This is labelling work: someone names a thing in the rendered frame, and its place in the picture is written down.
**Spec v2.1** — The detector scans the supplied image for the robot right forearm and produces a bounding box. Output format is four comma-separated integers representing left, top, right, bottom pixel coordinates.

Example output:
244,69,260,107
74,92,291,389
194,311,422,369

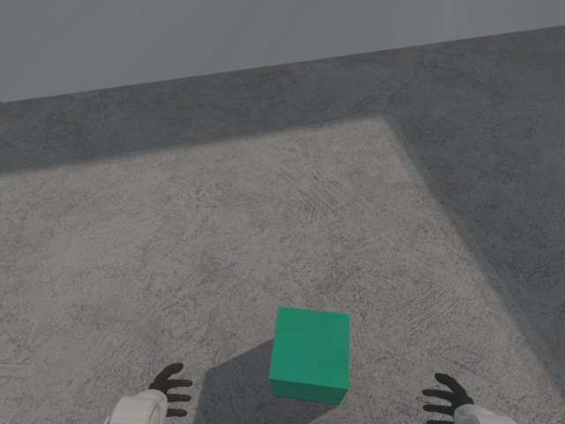
454,404,516,424

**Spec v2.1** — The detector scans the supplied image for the robot right hand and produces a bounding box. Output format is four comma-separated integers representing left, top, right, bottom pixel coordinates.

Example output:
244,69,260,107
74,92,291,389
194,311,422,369
422,373,474,424

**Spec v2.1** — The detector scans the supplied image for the robot left forearm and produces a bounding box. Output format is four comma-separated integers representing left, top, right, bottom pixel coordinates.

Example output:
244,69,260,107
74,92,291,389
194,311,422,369
102,390,169,424

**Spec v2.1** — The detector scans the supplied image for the carton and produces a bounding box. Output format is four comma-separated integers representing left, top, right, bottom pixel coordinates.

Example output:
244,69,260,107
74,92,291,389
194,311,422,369
268,307,350,405

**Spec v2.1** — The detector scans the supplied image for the robot left hand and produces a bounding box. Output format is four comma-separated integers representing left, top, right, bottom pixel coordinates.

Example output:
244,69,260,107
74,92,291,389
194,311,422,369
148,363,192,417

